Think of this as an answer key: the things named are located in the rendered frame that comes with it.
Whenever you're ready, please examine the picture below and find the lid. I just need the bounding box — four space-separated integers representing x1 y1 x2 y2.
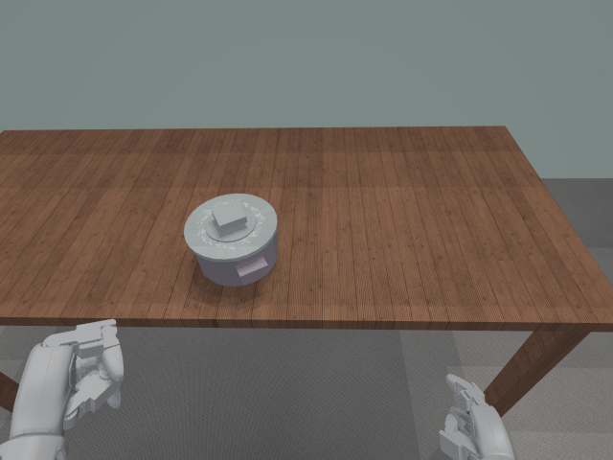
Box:
184 194 278 263

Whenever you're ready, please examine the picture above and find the robot left forearm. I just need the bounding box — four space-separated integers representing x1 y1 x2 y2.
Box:
0 432 69 460

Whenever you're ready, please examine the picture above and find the left robot hand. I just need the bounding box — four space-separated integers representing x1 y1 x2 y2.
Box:
10 319 124 440

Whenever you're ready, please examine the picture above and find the knob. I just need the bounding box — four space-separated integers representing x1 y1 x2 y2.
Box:
211 200 247 232

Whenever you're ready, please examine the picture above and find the right robot hand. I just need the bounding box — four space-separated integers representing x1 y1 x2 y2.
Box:
439 374 514 460

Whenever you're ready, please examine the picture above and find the pot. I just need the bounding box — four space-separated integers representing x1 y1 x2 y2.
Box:
196 232 279 287

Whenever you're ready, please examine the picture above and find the table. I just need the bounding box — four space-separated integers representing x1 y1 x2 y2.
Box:
0 126 613 418

